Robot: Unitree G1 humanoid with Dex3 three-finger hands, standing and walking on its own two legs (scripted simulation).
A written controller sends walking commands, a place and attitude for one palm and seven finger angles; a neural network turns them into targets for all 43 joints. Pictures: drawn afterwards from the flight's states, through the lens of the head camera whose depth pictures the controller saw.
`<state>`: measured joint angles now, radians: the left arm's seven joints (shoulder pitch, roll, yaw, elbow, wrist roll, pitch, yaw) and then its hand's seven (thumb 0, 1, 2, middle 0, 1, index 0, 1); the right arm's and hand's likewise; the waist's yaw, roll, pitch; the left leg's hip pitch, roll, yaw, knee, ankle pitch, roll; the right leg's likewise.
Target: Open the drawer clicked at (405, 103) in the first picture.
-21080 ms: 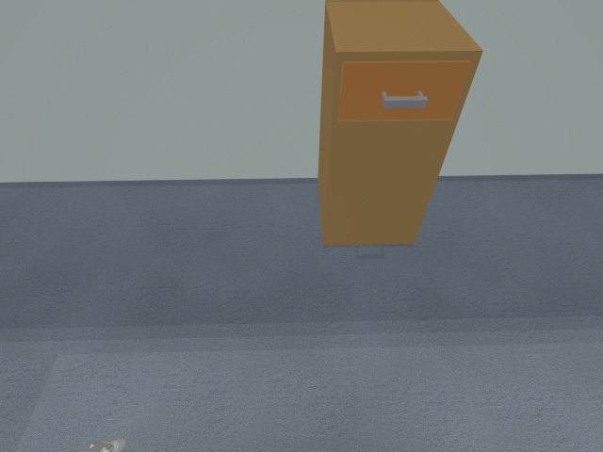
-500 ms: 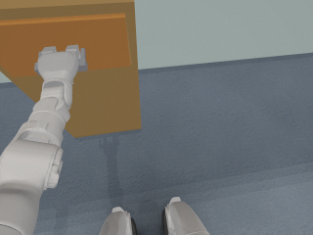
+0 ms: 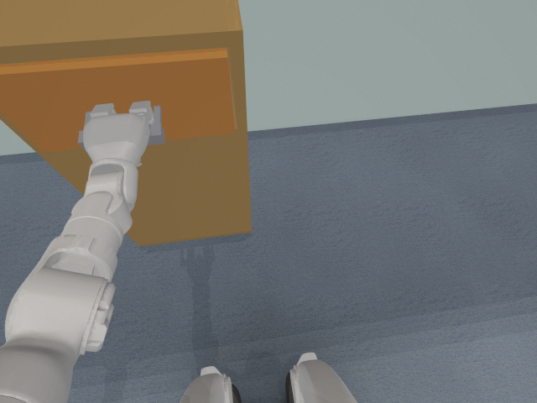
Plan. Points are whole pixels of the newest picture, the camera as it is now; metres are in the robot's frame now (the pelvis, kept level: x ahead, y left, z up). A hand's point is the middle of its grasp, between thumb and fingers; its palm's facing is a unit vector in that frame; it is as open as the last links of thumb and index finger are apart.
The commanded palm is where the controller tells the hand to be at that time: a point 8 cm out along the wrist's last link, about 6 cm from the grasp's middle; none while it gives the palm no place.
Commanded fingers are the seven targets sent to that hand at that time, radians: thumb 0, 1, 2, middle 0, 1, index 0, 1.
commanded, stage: pull the drawer open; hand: left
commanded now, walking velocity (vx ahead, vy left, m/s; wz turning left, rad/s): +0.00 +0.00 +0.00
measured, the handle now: (123, 126) +0.55 +0.19 +0.01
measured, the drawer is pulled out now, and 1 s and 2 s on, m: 0.01 0.01 0.01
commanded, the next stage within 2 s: none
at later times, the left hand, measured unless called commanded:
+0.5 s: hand (131, 154) +0.51 +0.18 -0.02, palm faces -0.07 +0.00 -1.00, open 5.4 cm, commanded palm +0.51 +0.18 +0.03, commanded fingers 0.00 0.90 0.90 -0.40 -1.35 -0.40 -1.35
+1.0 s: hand (131, 154) +0.51 +0.18 -0.02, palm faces -0.06 -0.01 -1.00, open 5.4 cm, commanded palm +0.49 +0.18 +0.03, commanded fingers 0.00 0.90 0.90 -0.40 -1.35 -0.40 -1.35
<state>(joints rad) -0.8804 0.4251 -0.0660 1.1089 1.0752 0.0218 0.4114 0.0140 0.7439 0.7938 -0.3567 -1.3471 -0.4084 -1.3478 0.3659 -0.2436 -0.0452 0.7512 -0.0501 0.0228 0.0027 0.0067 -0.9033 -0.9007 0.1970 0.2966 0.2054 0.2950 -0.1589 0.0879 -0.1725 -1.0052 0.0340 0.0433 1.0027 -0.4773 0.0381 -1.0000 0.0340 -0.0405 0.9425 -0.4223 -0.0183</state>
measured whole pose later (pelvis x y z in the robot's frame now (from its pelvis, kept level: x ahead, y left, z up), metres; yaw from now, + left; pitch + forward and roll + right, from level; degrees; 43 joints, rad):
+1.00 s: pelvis -0.04 +0.00 -0.02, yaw +0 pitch +29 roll -3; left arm -1.06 0.51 -0.05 1.26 1.11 0.02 0.40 0.00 0.73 0.86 -0.39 -1.35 -0.41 -1.35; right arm 0.39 -0.26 -0.01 0.76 -0.05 -0.01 -0.01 0.01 -0.90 -0.90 0.20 0.30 0.21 0.30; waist -0.23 0.09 -0.15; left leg -1.14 0.03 0.03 1.09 -0.45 0.05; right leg -1.13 0.03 -0.05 1.02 -0.40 -0.01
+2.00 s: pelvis -0.01 +0.00 +0.00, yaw -1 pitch +28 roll -2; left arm -0.91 0.48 -0.03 1.12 1.08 0.01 0.38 0.01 0.74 0.80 -0.36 -1.35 -0.42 -1.35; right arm 0.40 -0.25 -0.04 0.76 -0.05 0.04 -0.01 0.01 -0.90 -0.90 0.20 0.30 0.21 0.29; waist -0.18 0.09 -0.16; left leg -1.03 0.03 0.04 1.03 -0.48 0.04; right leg -1.04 0.04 -0.02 0.97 -0.42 -0.02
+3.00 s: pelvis -0.01 -0.01 +0.00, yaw +1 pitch +23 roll -1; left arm -0.78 0.33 -0.11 1.10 1.11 0.05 0.48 -0.01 0.73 0.85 -0.40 -1.35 -0.40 -1.35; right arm 0.27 -0.23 -0.04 0.75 -0.04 0.06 -0.03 0.01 -0.90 -0.90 0.20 0.30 0.21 0.30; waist -0.10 0.07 -0.17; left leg -0.93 0.00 0.02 0.99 -0.46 0.03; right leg -0.93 0.02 -0.04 0.96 -0.43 -0.03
